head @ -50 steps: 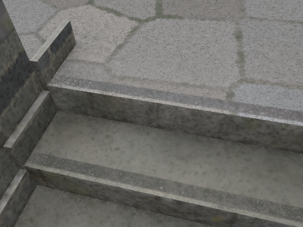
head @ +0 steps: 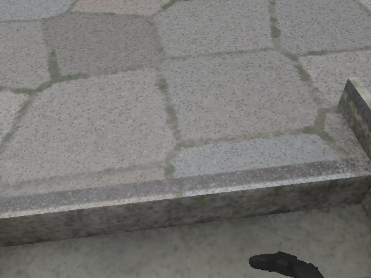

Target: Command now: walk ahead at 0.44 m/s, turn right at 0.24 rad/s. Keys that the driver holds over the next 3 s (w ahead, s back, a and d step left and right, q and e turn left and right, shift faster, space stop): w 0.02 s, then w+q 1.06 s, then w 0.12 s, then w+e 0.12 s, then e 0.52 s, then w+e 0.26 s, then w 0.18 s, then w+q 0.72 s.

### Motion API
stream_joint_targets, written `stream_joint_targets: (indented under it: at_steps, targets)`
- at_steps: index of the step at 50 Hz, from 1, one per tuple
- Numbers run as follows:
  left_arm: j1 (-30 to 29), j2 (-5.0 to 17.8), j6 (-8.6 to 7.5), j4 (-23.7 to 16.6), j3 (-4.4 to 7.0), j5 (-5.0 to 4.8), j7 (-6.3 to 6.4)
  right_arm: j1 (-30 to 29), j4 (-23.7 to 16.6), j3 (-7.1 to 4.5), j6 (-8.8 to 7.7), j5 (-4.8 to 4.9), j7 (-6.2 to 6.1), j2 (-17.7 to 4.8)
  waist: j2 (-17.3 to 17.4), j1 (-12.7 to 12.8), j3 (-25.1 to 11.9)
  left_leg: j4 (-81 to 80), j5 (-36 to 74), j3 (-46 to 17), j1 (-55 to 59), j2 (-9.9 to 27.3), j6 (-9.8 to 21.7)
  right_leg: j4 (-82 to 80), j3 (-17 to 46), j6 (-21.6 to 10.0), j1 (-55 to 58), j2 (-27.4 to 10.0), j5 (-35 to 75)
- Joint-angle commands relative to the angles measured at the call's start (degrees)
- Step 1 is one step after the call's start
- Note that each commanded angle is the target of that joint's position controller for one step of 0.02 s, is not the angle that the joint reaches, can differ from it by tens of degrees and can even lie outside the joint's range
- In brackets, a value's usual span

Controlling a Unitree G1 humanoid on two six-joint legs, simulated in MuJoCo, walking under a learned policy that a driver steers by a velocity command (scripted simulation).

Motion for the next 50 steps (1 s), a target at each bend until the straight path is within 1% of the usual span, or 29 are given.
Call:
stream_joint_targets:
  at_steps: [1, 2, 3, 4, 5, 6, 7, 8, 11, 12, 15, 17, 19, 21, 24, 25, 26, 27, 28, 31, 33, 36, 37, 41, 42, 44, 46, 48, 50]
  targets:
    - [7.2, 6.5, -0.07, -1.4, 2.78, 3.32, -1.74, 26.6, 5.0, -4.6, -0.82, 0.07, -0.8, -11.7, 12.7, -11.5, -21.3, -33.1, 8.1, -39.9, 65.5, 9.7, 17.3, 36.2, 1.8, -3.3, -32.7, 1.3, 52.1]
    - [-3.5, 5.9, 1.49, -1.0, 4.51, 0.89, -2.16, 36.4, 8.3, -5.57, -0.5, -2.13, -2.18, -14.8, 19.7, -18.1, -9.6, -49.8, -17.0, -62.9, 59.1, 16.1, 19.4, 63.8, 5.6, -0.2, -47.8, 9.6, 13.0]
    - [-9.5, 5.3, 1.66, -3.4, 5.08, -1.14, -1.75, 35.6, 10.2, -5.79, -2.45, -1.59, -3.31, -15.0, 14.0, -16.3, 2.3, -51.7, -31.4, -65.6, 48.0, 15.5, 14.9, 80.4, 7.7, -1.2, -56.6, 7.5, 16.6]
    - [-13.0, 5.7, 1.52, -4.4, 5.22, -1.52, -0.03, 27.0, 10.2, -5.9, -3.76, -0.13, -3.43, -12.6, 9.1, -12.2, 6.1, -49.6, -26.7, -59.8, 40.7, 16.0, 14.8, 86.1, 6.9, -2.1, -59.2, 5.5, 17.1]
    - [-17.1, 5.4, 1.8, -6.6, 4.81, -0.28, 1.41, 22.2, 12.1, -4.37, -3.97, 0.36, -3.0, -5.7, 1.6, -8.9, 4.3, -48.9, -17.4, -53.2, 37.3, 14.9, 14.7, 90.4, 6.1, -4.2, -59.8, 5.5, 16.9]
    - [-19.7, -0.6, 1.14, -16.0, 3.42, 1.3, 4.16, 24.6, 17.3, -5.56, -5.08, 3.83, -5.57, -3.1, -2.0, -3.0, 5.8, -49.0, -14.5, -39.9, 33.7, 13.3, 7.4, 92.9, -4.0, -1.3, -53.8, 2.3, 11.1]
    - [-17.6, 1.3, 3.44, -9.9, 2.56, 0.64, 3.08, 12.0, 13.9, -2.5, -4.85, 1.03, -3.76, 2.4, 1.5, -2.7, 3.6, -49.3, -2.7, -39.0, 31.0, 11.7, 11.3, 94.0, 4.8, -5.4, -60.1, 3.9, 13.0]
    - [-17.4, 2.4, 4.57, -11.4, 2.56, 0.54, 3.18, 13.8, 15.1, -2.66, -4.91, -0.43, -2.84, 2.7, 1.4, -1.9, 5.2, -50.7, 4.5, -34.6, 31.4, 10.7, 10.8, 92.9, 4.0, -6.3, -63.0, 3.7, 14.5]
    - [-21.1, 0.8, 4.55, -11.9, 0.87, 0.3, 2.22, 17.6, 16.7, -4.3, -4.57, -1.2, -0.69, -1.6, 4.8, -1.1, 6.2, -53.2, 10.4, -21.9, 30.0, 6.0, 9.4, 90.0, -5.8, -7.2, -68.1, 0.8, 8.3]
    - [-24.1, -0.2, 4.23, -11.8, 0.25, -0.24, 1.68, 22.0, 17.8, -4.12, -4.59, -3.14, -0.93, -2.4, 10.1, -2.3, 8.0, -55.3, 9.6, -22.6, 29.1, 6.3, 10.5, 104.4, -10.4, -7.1, -71.3, 0.4, 4.1]
    - [-36.9, -0.1, 3.13, -17.6, -2.03, -0.86, 3.77, 32.0, 22.1, -2.93, -4.5, -5.19, -0.89, -1.0, 5.8, -6.1, 8.3, -55.5, 6.4, -26.4, 39.3, 8.6, 9.1, 104.3, -8.1, -8.3, -85.6, -2.8, 1.5]
    - [-44.7, 2.7, 3.58, -20.9, -1.77, -1.23, 4.79, 36.1, 22.9, -2.62, -5.91, -4.95, -0.19, -2.1, 6.1, -8.4, 6.5, -58.2, 11.4, -24.4, 36.8, 6.8, 8.0, 83.9, -12.4, -5.3, -76.9, -5.4, 8.4]
    - [-55.1, 1.0, 6.22, -24.6, -2.52, 0.34, 3.85, 35.9, 21.0, -2.16, -6.13, -2.37, 1.66, -3.2, 9.7, -10.0, 8.0, -68.2, 17.5, -23.1, 22.2, 9.5, 9.8, 70.8, -16.9, -1.9, -56.9, -5.5, 0.7]
    - [-47.1, 1.3, 7.14, -23.6, -1.85, 0.11, 1.74, 30.5, 17.5, -3.79, -7.74, 1.27, 2.47, -10.2, 14.2, -4.2, 5.5, -64.7, 56.4, -20.2, 25.0, 11.9, 11.2, 66.0, -21.8, -0.3, -41.1, -0.3, -0.1]
    - [-34.0, 8.9, 5.9, -22.3, 2.09, -1.09, 3.63, 30.3, 17.6, -7.1, -8.81, 1.57, 1.8, -16.5, 14.3, 1.4, -4.3, -47.8, 94.9, -17.9, 49.7, 12.7, 5.7, 40.1, -17.4, -1.0, -28.4, 5.0, -5.4]
    - [-20.4, 9.2, 5.97, -18.7, 2.87, -0.26, 4.66, 31.5, 18.1, -6.73, -8.58, -0.14, 1.53, -10.7, 5.3, 4.8, -19.2, -27.9, 81.4, -18.8, 40.6, 10.2, 2.6, 38.3, -3.1, -7.6, -4.4, -2.9, 18.5]
    - [-8.2, 13.4, 5.36, -15.4, 3.47, 0.48, 5.68, 36.2, 16.2, -4.38, -8.6, -1.53, 2.29, -1.1, -14.5, 4.8, -25.8, -8.7, 27.1, -20.9, 14.5, -3.2, 2.1, 15.9, 32.2, -17.7, 14.5, -17.6, 1.1]
    - [-5.0, 14.9, 4.89, -12.8, 4.64, 0.58, 6.16, 30.5, 19.2, -6.16, -7.18, 0.86, 3.1, -4.2, -12.5, 8.4, -13.2, 20.4, 24.6, -28.9, 2.6, -3.7, 1.3, 5.0, 46.7, -14.5, 2.9, -19.3, -24.7]
    - [-8.2, 14.7, 2.61, -10.1, 4.72, -0.89, 5.8, 24.8, 18.2, -6.95, -7.47, 2.02, 2.68, -4.2, -9.8, 5.2, -0.7, 31.3, 29.1, -26.9, -6.4, -2.3, 1.9, 4.6, 39.1, -10.7, -7.2, -17.4, -35.4]
    - [-17.6, -3.6, 2.9, -7.1, 0.83, -1.61, 3.14, 19.9, 16.0, -6.64, -5.48, 1.17, -1.0, -2.6, 5.6, -4.9, -1.5, 43.3, 28.9, -24.3, -5.7, 0.9, 5.8, 7.8, 17.1, -9.8, -16.9, -19.5, -1.1]
    - [-19.0, -5.9, 1.96, -5.1, 1.08, -1.77, 3.53, 17.8, 14.1, -5.97, -3.96, 0.97, -0.41, 0.0, 5.5, -8.5, 1.6, 38.2, 27.1, -22.9, -11.7, 2.6, 7.8, 6.9, 3.9, -6.3, -17.2, -15.1, 2.4]
    - [-20.6, -3.6, 1.45, -5.6, 2.18, 0.67, 4.31, 12.4, 12.4, -4.74, -3.13, 1.95, 0.91, 0.9, 3.0, -8.5, 3.3, 33.4, 21.0, -16.9, -15.5, 5.3, 7.4, -0.3, -11.6, -4.5, -18.8, -11.7, -1.8]
    - [-15.1, -2.9, 1.32, -3.5, 2.1, 1.22, 4.32, 10.2, 12.8, -4.85, -2.84, 1.78, 1.66, -0.8, -2.6, -6.3, 5.5, 47.7, 16.0, -13.9, -19.8, 3.8, 7.6, -3.1, -11.3, -6.0, -16.7, -12.4, -0.3]
    - [-4.0, -0.9, 1.3, 2.6, 0.41, 5.02, 4.5, -2.1, 4.4, -1.93, -3.85, 3.11, 0.71, -0.5, 3.4, -4.3, 7.4, 46.0, 17.0, -15.6, -34.3, 3.8, 14.5, -7.4, -15.4, -4.7, -6.7, -14.1, 1.4]
    - [-1.3, -0.7, 1.16, 3.6, -0.18, 5.9, 3.51, -5.6, 1.6, -2.06, -3.51, 3.95, 0.3, -3.1, 6.0, -4.3, 5.8, 32.7, 24.6, -13.6, -31.0, 5.8, 14.4, -9.4, -17.0, -3.3, -6.0, -13.6, 0.8]
    - [3.0, 2.0, 0.66, 2.0, -0.62, 5.28, 2.69, -10.0, 1.0, -2.93, -1.88, 2.64, 0.58, -5.6, -0.7, -1.9, 5.4, 28.0, 27.2, -4.7, -23.7, 5.9, 11.1, -12.7, -22.0, -4.0, -9.5, -12.7, 6.4]
    - [7.0, 2.1, 0.59, 4.4, -1.12, 4.26, 1.04, -15.7, -1.7, -2.52, 0.52, 2.1, 0.71, -3.8, -0.6, -2.3, 6.6, 21.7, 19.5, -3.9, -18.4, 6.5, 9.8, -15.7, -23.3, -3.3, -6.5, -15.8, 19.1]
    - [3.0, 6.1, -0.69, 1.6, -0.56, 1.84, 0.99, -13.5, -1.6, -3.21, -0.25, 1.73, 1.94, -4.4, -1.5, -5.8, 5.5, 16.2, 12.5, 0.7, -5.5, 3.0, 8.8, -12.3, -28.0, -2.3, -6.3, -15.7, 49.7]
    - [6.2, 11.8, -1.69, 2.1, 1.23, 1.76, 1.7, -14.6, -2.8, -3.91, -0.71, 1.79, 2.14, -4.6, -5.1, -8.0, 3.9, 7.7, 2.0, 4.8, 2.8, -3.0, 6.2, -7.0, -27.6, -2.3, 2.1, -16.9, 81.5]
Next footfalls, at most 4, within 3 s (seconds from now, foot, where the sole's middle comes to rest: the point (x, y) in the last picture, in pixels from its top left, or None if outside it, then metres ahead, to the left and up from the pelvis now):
0.48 right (256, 266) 0.47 -0.11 -0.49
1.04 left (156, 171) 0.67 0.18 -0.34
1.54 right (181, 86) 1.07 0.14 -0.34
2.06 left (133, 118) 0.89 0.29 -0.34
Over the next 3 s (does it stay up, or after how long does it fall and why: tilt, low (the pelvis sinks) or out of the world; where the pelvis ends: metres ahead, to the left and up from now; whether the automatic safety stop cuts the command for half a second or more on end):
stays up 1.24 0.25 0.42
